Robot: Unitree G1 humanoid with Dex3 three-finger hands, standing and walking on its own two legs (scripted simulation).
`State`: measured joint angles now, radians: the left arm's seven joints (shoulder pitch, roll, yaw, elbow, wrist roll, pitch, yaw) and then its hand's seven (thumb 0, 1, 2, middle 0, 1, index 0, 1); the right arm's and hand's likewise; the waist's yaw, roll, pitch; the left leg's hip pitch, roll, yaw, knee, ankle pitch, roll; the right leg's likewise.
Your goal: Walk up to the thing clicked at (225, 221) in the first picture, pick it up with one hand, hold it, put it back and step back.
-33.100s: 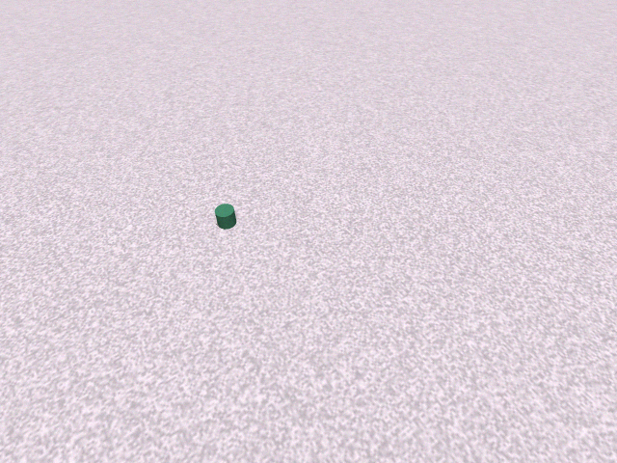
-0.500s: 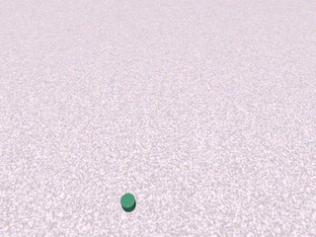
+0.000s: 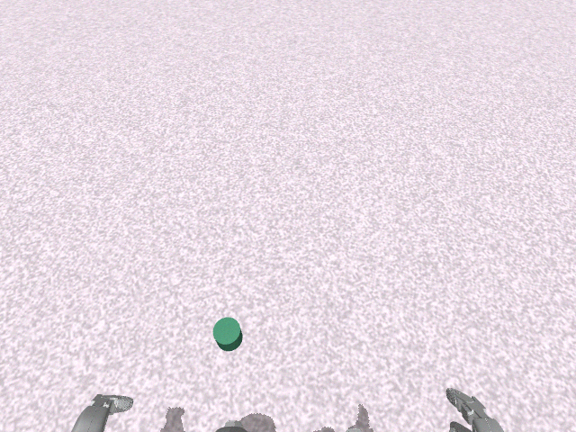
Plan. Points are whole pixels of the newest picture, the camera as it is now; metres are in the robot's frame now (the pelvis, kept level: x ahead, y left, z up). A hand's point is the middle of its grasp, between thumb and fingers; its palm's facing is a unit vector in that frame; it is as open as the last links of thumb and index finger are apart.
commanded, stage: rise first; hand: left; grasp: from above
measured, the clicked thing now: (228, 334) +0.47 +0.20 -0.69
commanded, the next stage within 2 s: none
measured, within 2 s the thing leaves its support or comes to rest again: neither
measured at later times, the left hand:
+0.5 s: hand out of the picture +0.15 +0.25 -0.18, palm faces -0.15 -0.87 -0.46, open 14.2 cm
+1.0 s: hand (150, 424) +0.18 +0.27 -0.29, palm faces -0.39 -0.65 -0.65, open 14.2 cm
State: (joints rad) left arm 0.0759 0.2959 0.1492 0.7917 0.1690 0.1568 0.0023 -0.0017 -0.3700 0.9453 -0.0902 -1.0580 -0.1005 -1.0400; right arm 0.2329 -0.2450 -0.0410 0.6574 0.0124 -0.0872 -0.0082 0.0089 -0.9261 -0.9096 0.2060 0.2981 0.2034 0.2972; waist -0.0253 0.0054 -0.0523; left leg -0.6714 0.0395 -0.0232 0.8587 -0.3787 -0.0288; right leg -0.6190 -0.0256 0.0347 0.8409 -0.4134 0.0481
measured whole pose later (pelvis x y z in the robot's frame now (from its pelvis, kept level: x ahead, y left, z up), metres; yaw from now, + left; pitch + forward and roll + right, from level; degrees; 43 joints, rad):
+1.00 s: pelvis -0.03 +0.00 -0.15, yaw +0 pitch +28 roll -2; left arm 0.02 0.42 0.10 0.58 0.51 0.03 0.06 -0.01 -0.54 0.98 -0.07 -1.05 -0.06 -1.05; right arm 0.11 -0.28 -0.04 0.58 -0.01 -0.22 -0.01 0.01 -0.89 -0.90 0.21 0.30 0.20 0.30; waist -0.04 0.01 -0.17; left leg -1.46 0.03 -0.08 1.58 -0.61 -0.05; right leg -1.39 -0.01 0.02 1.57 -0.67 0.05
